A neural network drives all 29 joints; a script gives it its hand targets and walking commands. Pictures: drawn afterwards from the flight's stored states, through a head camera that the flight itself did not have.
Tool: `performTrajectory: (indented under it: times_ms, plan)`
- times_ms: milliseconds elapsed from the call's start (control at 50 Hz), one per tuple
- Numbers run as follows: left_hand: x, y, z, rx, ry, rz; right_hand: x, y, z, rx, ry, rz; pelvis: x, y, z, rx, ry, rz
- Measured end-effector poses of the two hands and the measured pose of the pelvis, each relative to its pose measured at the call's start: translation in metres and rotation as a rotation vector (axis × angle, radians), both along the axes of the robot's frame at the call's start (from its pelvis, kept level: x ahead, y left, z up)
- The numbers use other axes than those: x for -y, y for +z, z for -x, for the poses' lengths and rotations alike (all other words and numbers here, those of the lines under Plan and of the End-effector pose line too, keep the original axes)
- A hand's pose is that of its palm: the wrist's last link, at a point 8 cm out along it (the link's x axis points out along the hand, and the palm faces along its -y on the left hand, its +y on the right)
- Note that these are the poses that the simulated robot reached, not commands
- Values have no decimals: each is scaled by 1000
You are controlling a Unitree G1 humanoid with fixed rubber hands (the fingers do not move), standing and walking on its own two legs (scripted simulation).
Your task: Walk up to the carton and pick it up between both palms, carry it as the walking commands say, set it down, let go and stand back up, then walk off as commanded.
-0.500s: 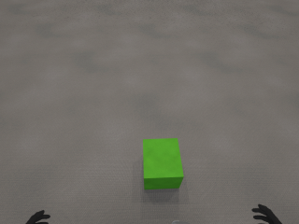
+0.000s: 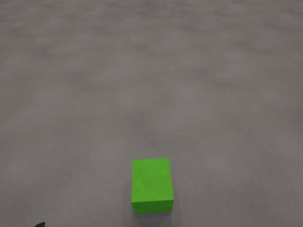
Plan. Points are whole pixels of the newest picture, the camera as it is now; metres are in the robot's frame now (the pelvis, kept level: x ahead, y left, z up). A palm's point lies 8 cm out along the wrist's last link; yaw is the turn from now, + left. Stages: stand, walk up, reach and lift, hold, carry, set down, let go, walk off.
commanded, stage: walk up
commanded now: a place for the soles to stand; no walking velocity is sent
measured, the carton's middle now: (151, 185) +0.51 +0.01 -0.65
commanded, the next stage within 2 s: none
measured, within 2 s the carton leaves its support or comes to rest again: neither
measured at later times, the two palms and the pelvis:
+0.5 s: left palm out of the picture +0.10 +0.35 -0.08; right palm out of the picture +0.13 -0.29 -0.09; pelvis +0.02 +0.02 +0.00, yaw +2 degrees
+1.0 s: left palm out of the picture +0.12 +0.36 -0.07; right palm (253, 217) +0.17 -0.27 -0.09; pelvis +0.03 +0.03 +0.00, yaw +2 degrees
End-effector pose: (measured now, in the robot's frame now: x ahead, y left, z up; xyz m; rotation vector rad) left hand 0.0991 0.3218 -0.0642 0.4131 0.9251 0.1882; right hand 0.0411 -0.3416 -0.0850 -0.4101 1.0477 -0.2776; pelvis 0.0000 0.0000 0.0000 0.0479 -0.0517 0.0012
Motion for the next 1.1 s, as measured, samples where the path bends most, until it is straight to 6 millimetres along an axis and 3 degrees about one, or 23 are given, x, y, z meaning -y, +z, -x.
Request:
performTrajectory:
  times_ms: [80, 160, 420, 560, 900, 1100]
  plan:
    - [2, 11, -8, 6, 7, -36, 2, -5, -21, 12, 14, -37, 6, 2, -9, 1, 3, 1]
    - [1, 15, -14, -6, 15, -59, -3, -12, -30, -19, 10, -65, 7, 3, -18, -17, 6, 6]
    - [-21, -10, -5, -40, 45, -20, -42, -6, -71, 40, 42, -62, -15, -2, -19, -38, 28, 48]
    - [-28, -11, -1, -43, 52, -14, -56, 0, -97, 80, 67, -77, -23, 0, -18, -40, 36, 47]
    - [-36, -10, -21, -49, 54, -18, -70, -2, -127, 81, 80, -94, -31, 1, -34, -64, 42, 43]
    - [-37, -9, -19, -38, 54, -19, -70, -1, -129, 95, 81, -94, -31, 0, -31, -60, 42, 43]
